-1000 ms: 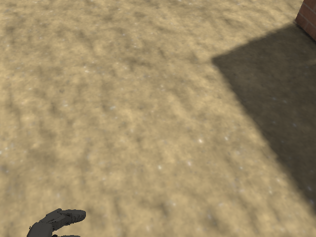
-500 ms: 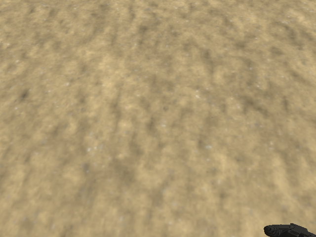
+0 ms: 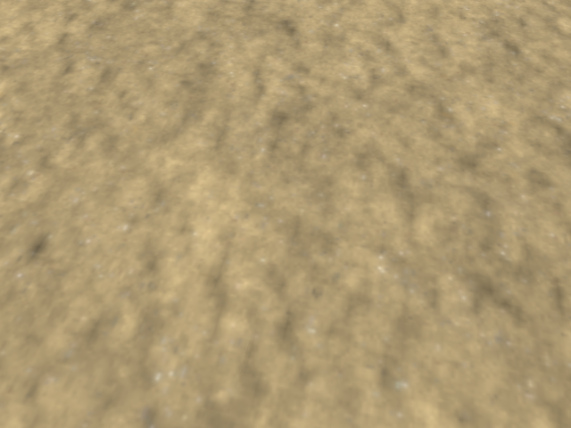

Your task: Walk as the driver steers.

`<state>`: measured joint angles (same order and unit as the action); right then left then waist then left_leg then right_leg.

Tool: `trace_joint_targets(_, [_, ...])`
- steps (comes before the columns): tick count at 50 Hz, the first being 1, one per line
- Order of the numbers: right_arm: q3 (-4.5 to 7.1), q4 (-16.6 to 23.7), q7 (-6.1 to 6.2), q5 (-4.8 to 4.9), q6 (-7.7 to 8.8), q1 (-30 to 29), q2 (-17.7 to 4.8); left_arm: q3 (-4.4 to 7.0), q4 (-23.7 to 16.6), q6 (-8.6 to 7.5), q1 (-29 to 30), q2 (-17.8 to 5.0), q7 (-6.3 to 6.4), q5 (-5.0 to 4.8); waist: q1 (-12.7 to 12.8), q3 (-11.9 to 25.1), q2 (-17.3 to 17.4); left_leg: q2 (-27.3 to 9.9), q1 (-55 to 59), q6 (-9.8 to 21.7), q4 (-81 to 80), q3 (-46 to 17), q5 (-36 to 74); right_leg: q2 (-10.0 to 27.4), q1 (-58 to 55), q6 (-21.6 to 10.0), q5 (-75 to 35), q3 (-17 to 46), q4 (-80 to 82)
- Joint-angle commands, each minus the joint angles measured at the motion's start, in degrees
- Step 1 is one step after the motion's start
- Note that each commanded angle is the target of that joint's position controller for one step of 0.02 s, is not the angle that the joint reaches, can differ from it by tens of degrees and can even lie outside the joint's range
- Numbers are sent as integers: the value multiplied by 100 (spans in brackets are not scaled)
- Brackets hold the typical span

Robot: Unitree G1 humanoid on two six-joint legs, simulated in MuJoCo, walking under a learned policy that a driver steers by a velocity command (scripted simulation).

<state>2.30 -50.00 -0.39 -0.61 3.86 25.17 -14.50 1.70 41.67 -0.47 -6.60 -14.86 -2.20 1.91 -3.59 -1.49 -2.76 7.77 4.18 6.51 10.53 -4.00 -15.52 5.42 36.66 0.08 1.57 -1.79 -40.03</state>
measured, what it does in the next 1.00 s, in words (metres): walks ahead: right foot, then left foot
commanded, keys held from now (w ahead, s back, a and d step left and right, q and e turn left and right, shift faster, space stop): w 0.96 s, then no key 0.04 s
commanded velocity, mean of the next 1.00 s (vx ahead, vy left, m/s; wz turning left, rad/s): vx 0.50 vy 0.00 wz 0.03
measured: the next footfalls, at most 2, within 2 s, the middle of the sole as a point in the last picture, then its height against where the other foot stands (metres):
right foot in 0.12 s outside the picture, level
left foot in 0.64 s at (240, 408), level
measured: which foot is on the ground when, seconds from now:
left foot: down 0.00-0.14, up 0.16-0.62, down 0.64-1.00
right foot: up 0.00-0.10, down 0.12-0.66, up 0.68-1.00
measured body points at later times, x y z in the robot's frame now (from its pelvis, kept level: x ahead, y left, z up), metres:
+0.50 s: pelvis +0.28 -0.04 +0.01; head +0.31 -0.04 +0.45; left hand +0.26 +0.22 -0.13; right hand +0.45 -0.27 -0.11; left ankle +0.44 +0.11 -0.69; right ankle +0.21 -0.11 -0.74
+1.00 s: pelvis +0.55 +0.01 +0.01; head +0.57 +0.02 +0.46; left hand +0.69 +0.26 -0.12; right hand +0.52 -0.25 -0.13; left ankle +0.49 +0.08 -0.74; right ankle +0.70 -0.14 -0.69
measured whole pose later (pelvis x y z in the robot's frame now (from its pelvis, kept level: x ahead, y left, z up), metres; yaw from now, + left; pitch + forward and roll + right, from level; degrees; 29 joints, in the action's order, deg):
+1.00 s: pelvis +0.55 +0.01 +0.01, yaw +0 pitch +0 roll +1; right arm 1.9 -57.5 -0.5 -0.5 4.9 23.9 -12.5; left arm 2.0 48.8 -1.3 -8.0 -14.5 -2.0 1.7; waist -2.1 -1.4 -2.9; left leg 5.0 0.6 4.7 10.1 4.3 -11.4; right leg 6.7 35.8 -0.3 3.4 -1.2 -43.8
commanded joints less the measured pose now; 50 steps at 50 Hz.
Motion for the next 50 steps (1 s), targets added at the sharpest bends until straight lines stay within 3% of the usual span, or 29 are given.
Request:
trace_joint_targets(1, [183,67,81,-49,58,340,-894,82,-669,-157,894,-437,-10,-24,-78,-417,629,-1799,163,499,104,-697,3320,-216,182,-208,149,-126,472])
trace_joint_targets(3, [186,36,118,-68,69,134,-985,114,-551,-198,452,-502,28,-33,199,-284,695,-1801,140,336,529,-550,4534,-473,-643,-414,558,-215,782])
trace_joint_targets(4, [199,14,123,-85,77,60,-1061,164,-389,-218,-48,-599,87,-41,412,-7,742,-1750,136,254,1085,-480,5420,-696,-1317,-519,803,-295,849])
trace_joint_targets(5, [201,-4,110,-84,67,-43,-1093,226,-109,-263,-913,-700,160,-30,823,466,595,-1548,-22,155,2121,-278,5691,-827,-2350,-657,673,-357,1182])
trace_joint_targets(6, [149,79,101,-49,93,-64,-962,313,111,-315,-1871,-975,246,75,1216,1103,345,-1328,-962,77,3539,-145,4378,-102,-3851,-899,841,362,1241])
trace_joint_targets(7, [43,231,63,169,105,547,-417,503,140,-323,-2371,-1715,268,200,1030,1905,-969,-284,-2855,-233,5907,313,1053,1632,-5421,-1653,1339,3136,1557])
trace_joint_targets(8, [109,145,68,-20,110,474,-742,439,210,-260,-2073,-1399,178,-33,863,1829,-769,-66,-3565,-144,6554,-249,-1226,1814,-5135,-1781,1166,4441,2307])
trace_joint_targets(9, [126,210,53,-73,81,77,-761,364,134,-240,-1415,-1073,156,-125,581,818,-288,-481,-3861,-131,6635,-301,-826,1651,-4233,-1693,1572,3491,2359])
trace_joint_targets(10, [82,261,10,-96,88,-258,-709,271,95,-261,-1056,-699,125,-118,530,336,142,-729,-3818,-133,6296,-205,-475,1391,-3523,-1566,1365,2768,2559])
trace_joint_targets(12, [49,280,-54,-155,-23,-338,-564,178,231,-324,-910,-467,141,-108,272,-31,-55,-1038,-3447,-206,5674,-39,-262,876,-2721,-1256,718,1805,2889])
trace_joint_targets(15, [3,237,-132,-179,-142,-356,-419,200,460,-469,-1189,-579,114,-142,183,-9,-107,-1148,-3427,-348,5334,188,37,701,-2579,-1306,-170,1240,3138])
trace_joint_targets(18, [-39,467,-159,-173,-155,-1113,-373,210,643,-495,-1440,-618,104,-168,297,-220,-56,-1353,-4010,-506,4569,387,681,548,-2784,-1295,-402,849,3374])
trace_joint_targets(21, [-119,667,-188,-139,-126,-1827,-231,196,791,-491,-1644,-594,97,-192,463,-279,-86,-1311,-3899,-588,3421,600,1345,320,-2895,-1134,-810,455,3333])
trace_joint_targets(26, [-146,861,-175,-107,-92,-2559,-269,205,1030,-466,-2042,-701,154,-141,683,-295,-113,-1113,-3636,-471,2399,745,1511,569,-3555,-1050,-1355,440,3057])
trace_joint_targets(29, [-89,848,-136,-126,-45,-2418,-398,222,1106,-419,-1952,-787,216,-92,517,-234,-162,-930,-3255,-235,2049,755,850,758,-4010,-964,-2290,466,2540])
trace_joint_targets(30, [-44,716,-106,-141,-14,-2013,-466,229,1120,-401,-1880,-826,232,-82,326,-29,-177,-762,-2725,-130,1872,810,637,719,-4065,-893,-2977,403,2032])
trace_joint_targets(31, [22,432,-60,-184,44,-1199,-564,213,1141,-373,-1835,-802,233,-94,-35,402,-14,-621,-1703,27,1494,871,762,510,-3888,-787,-3229,199,1063])
trace_joint_targets(32, [137,171,11,-296,99,-177,-895,154,1018,-384,-1795,-662,230,-125,-416,1079,312,-1332,-225,307,1470,116,548,277,-2977,-672,-2102,19,-330])
trace_joint_targets(33, [323,118,70,-379,69,357,-1541,9,788,-403,-2321,-62,175,-323,-283,1864,1608,-3042,1444,1031,1113,-2543,-44,-661,-935,-369,1020,-397,-2520])
trace_joint_targets(34, [311,91,30,-106,-9,162,-1351,164,883,-368,-2124,-627,219,-160,-276,1827,1221,-3169,1220,1156,591,-3462,50,-842,-242,-444,2819,293,-3179])
trace_joint_targets(35, [239,128,17,-25,-27,-394,-1066,200,791,-361,-1704,-659,207,-129,-32,912,861,-2889,493,997,559,-2461,-22,-491,58,-496,2409,484,-3268])
trace_joint_targets(36, [155,169,-8,-31,5,-757,-717,158,754,-391,-1473,-532,167,-134,89,449,643,-2617,-229,841,324,-1821,310,-276,-40,-492,2002,479,-2951])
trace_joint_targets(37, [107,154,-3,-35,39,-943,-546,156,780,-356,-1417,-452,143,-117,255,187,657,-2328,-715,619,120,-1325,534,-115,-271,-461,1793,441,-2594])
trace_joint_targets(38, [70,85,17,-11,70,-1016,-427,146,823,-279,-1505,-410,113,-23,417,50,762,-2108,-1116,480,-35,-963,826,-23,-544,-379,1670,405,-2360])
trace_joint_targets(40, [78,-32,19,-6,161,-867,-462,125,875,-167,-1562,-294,44,25,513,106,720,-1980,-1296,522,-198,-635,1358,-23,-736,-262,1446,285,-2265])
trace_joint_targets(43, [124,-218,11,32,213,-623,-596,127,688,-106,-971,-293,4,21,490,-121,615,-1900,-1237,614,-501,-335,1390,133,-218,-98,887,171,-1808])
trace_joint_targets(48, [111,-465,-2,23,187,-200,-573,57,362,-134,87,-194,5,-32,244,-344,587,-1749,-912,551,-558,36,1801,106,11,0,37,-46,-426])
trace_joint_targets(50, [88,-581,17,5,176,-67,-547,10,307,-165,313,-106,38,-40,198,-406,566,-1723,-793,475,-283,290,3068,-64,-267,-52,-112,-206,110])
Velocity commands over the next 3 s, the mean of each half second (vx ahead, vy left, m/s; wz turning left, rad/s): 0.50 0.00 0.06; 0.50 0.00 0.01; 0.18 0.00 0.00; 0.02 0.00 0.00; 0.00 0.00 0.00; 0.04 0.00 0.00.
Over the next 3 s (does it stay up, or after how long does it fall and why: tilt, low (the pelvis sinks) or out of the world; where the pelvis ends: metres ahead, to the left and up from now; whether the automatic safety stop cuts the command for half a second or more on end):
stays up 0.76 0.00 0.00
